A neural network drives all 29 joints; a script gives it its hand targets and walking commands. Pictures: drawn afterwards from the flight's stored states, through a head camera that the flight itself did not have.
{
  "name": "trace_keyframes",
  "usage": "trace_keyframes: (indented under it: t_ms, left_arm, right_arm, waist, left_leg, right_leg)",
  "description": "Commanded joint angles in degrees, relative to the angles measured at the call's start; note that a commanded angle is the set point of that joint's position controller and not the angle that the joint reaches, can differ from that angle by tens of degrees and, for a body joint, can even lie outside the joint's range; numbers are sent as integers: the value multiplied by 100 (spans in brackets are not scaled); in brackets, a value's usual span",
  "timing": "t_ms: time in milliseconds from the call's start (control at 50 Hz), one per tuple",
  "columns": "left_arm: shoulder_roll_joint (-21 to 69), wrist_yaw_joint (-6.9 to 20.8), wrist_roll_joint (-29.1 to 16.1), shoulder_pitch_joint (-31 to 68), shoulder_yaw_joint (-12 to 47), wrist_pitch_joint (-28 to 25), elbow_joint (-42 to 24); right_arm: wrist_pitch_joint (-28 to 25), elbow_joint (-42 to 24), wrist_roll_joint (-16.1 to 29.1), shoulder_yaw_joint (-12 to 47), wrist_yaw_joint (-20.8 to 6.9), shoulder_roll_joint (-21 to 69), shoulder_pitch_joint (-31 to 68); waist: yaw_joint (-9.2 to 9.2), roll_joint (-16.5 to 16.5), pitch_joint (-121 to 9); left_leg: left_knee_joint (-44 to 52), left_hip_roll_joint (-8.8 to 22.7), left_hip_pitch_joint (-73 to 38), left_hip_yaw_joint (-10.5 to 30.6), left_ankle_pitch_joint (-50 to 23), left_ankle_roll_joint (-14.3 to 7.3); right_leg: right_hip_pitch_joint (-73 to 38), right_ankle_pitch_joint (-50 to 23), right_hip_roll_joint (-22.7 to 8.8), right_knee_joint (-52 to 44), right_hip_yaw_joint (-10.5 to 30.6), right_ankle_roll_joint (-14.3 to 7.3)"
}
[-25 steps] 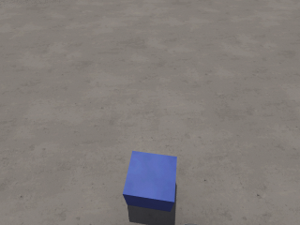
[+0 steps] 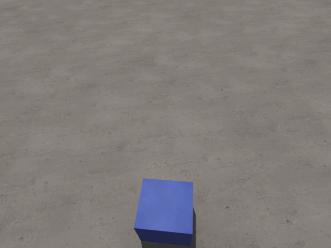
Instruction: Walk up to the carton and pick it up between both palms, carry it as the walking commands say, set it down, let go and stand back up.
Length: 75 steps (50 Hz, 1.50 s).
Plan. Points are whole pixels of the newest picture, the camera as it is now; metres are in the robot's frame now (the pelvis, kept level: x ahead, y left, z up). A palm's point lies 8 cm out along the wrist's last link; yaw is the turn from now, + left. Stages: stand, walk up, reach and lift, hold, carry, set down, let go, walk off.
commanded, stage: stand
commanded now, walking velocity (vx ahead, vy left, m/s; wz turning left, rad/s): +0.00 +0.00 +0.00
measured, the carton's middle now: (166, 212) +0.42 +0.06 -0.65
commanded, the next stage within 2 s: reach and lift in 0.74 s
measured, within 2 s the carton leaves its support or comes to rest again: neither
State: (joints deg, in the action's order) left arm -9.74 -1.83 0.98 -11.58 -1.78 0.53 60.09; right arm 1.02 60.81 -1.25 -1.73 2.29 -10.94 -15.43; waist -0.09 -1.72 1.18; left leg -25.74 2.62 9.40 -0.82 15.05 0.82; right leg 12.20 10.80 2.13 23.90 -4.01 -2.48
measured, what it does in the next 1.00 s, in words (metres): stands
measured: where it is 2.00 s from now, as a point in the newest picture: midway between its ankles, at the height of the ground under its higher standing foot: outside the picture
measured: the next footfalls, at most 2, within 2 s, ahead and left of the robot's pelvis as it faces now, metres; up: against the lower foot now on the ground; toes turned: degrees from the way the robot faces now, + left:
none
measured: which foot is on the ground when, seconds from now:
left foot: down 0.00-1.00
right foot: down 0.00-1.00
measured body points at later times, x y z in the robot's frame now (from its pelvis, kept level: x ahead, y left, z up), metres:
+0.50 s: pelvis +0.01 +0.03 +0.01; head +0.02 +0.03 +0.46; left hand +0.01 +0.25 -0.16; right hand -0.02 -0.19 -0.15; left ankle -0.02 +0.13 -0.74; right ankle +0.02 -0.09 -0.74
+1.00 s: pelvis +0.01 +0.02 -0.02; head +0.06 +0.02 +0.43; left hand +0.18 +0.25 -0.13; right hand +0.19 -0.20 -0.14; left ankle -0.02 +0.13 -0.74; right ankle +0.02 -0.09 -0.74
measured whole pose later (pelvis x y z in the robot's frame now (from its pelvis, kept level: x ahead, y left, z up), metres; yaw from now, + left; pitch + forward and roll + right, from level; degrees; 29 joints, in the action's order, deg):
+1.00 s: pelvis +0.01 +0.02 -0.02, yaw -1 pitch +9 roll +0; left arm -12.9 0.8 -3.8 2.6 1.4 36.4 35.8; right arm 37.7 35.7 4.5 0.2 1.8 -11.9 3.5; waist 0.4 -1.2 -2.6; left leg -36.5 -0.3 24.9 -2.4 20.2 -1.6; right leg 28.5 15.9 -1.1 36.0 -2.2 -0.2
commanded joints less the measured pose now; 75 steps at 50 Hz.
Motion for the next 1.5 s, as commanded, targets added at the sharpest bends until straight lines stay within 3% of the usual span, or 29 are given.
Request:
trace_keyframes:
  t_ms: [0,20,60,140,280,720,740,760,780,800,820,840,860,920,980,1040,1100,1180,1240,1340,1480]
  left_arm:
    - [-319,47,-59,-108,-72,-14,-219]
    - [-334,48,-28,-192,-68,-12,-123]
    - [-458,54,10,-314,-109,-30,-23]
    - [-424,30,20,-443,-69,-55,61]
    - [-360,-15,10,-676,-2,-67,168]
    - [-220,-102,-11,-940,67,-78,340]
    - [-747,92,-288,4395,417,-5,-3717]
    - [-750,-25,-451,2713,160,656,-2716]
    - [-1051,-79,-566,2144,63,1108,-2622]
    - [-882,-62,-740,1824,319,1605,-2324]
    - [-805,-31,-717,1612,378,2176,-2222]
    - [-660,-1,-782,1266,465,2734,-2147]
    - [-667,40,-812,864,383,3204,-1967]
    - [-717,215,-646,218,389,3908,-2107]
    - [-586,395,-207,443,90,3828,-2945]
    - [-600,584,52,884,-190,3306,-3489]
    - [-841,717,210,1149,-423,2790,-3608]
    - [-952,774,111,971,-447,2363,-3494]
    - [-913,770,-12,986,-443,2214,-3507]
    - [-900,764,-159,1560,-449,2293,-3631]
    - [-1224,775,-237,2963,-640,2404,-3422]
  right_arm:
    - [-100,40,-7,6,-4,-446,-465]
    - [-127,-2,16,47,-9,-331,-280]
    - [-177,-8,49,60,2,-363,-318]
    - [-212,21,39,41,8,-292,-562]
    - [-219,75,51,32,-3,-186,-779]
    - [-200,252,47,19,36,44,-1054]
    - [-60,-3820,662,277,-46,-650,4516]
    - [621,-2991,460,-145,97,-691,3298]
    - [1140,-2937,598,172,109,-736,2641]
    - [1662,-2664,525,285,98,-746,2052]
    - [2260,-2509,518,401,58,-602,1910]
    - [2814,-2396,686,486,27,-455,1475]
    - [3266,-2344,646,362,16,-475,1215]
    - [4025,-2199,675,210,-14,-243,644]
    - [3921,-2876,462,111,-103,-149,823]
    - [3429,-3526,151,-64,-51,78,1018]
    - [2928,-3918,95,-162,26,204,1156]
    - [2487,-4127,202,-195,64,235,952]
    - [2375,-4182,267,-219,51,207,932]
    - [2475,-4352,256,-256,55,68,1423]
    - [2665,-4414,285,-292,88,-102,2749]
  waist:
    - [149,-415,369]
    - [158,-482,397]
    - [150,-367,361]
    - [72,-36,289]
    - [26,77,324]
    - [-6,104,330]
    - [198,7,-781]
    - [-35,2,-660]
    - [141,-97,-699]
    - [71,-226,-553]
    - [156,-313,-619]
    - [198,-133,-481]
    - [69,31,-571]
    - [11,363,-1190]
    - [60,340,-1252]
    - [-99,418,-1344]
    - [-110,245,-1840]
    - [-28,14,-2336]
    - [25,-157,-2350]
    - [11,-206,-1991]
    - [38,-18,-1615]
  left_leg:
    - [1036,658,257,728,-68,-188]
    - [1246,611,574,728,187,-164]
    - [1321,530,619,567,29,-134]
    - [1207,475,313,449,-233,-167]
    - [1125,438,197,409,-373,-177]
    - [845,402,66,293,-909,-147]
    - [-136,-337,1795,95,1160,-356]
    - [-274,-21,2223,-230,1564,-366]
    - [-300,-48,2205,-338,1368,-362]
    - [-210,-75,2504,-241,1361,-340]
    - [-73,-61,2666,-184,1235,-393]
    - [-110,-5,2987,-122,1011,-482]
    - [-112,-52,3058,22,760,-544]
    - [-509,-337,1895,330,-1317,-577]
    - [-554,-451,1243,407,-2294,-420]
    - [-768,-438,1567,348,-2263,-366]
    - [-1319,-384,2163,317,-2085,-313]
    - [-1861,-321,2749,359,-2225,-207]
    - [-2070,-312,2853,327,-2012,-188]
    - [-2138,-307,3202,232,-520,-237]
    - [-2172,-230,3917,162,1214,-360]
  right_leg:
    - [169,125,-568,-601,642,127]
    - [-245,-120,-609,-472,625,155]
    - [-493,-379,-674,-389,634,146]
    - [-364,-368,-742,-469,642,159]
    - [-248,-428,-788,-495,648,184]
    - [-281,-841,-839,-421,632,189]
    - [1162,1285,-266,591,506,187]
    - [1143,1482,-423,1063,65,198]
    - [752,1413,-383,956,-176,185]
    - [601,1410,-280,941,-280,184]
    - [421,1048,-159,1105,-223,152]
    - [279,701,-100,1306,23,106]
    - [185,371,-76,1314,215,94]
    - [161,-1149,-76,1049,536,88]
    - [282,-2175,-68,900,672,132]
    - [249,-2586,-177,1102,679,229]
    - [323,-2647,-279,1647,655,254]
    - [764,-2349,-252,2250,653,259]
    - [1364,-1514,-154,2471,513,279]
    - [1979,-32,-129,2688,327,242]
    - [2011,1130,-142,2930,312,259]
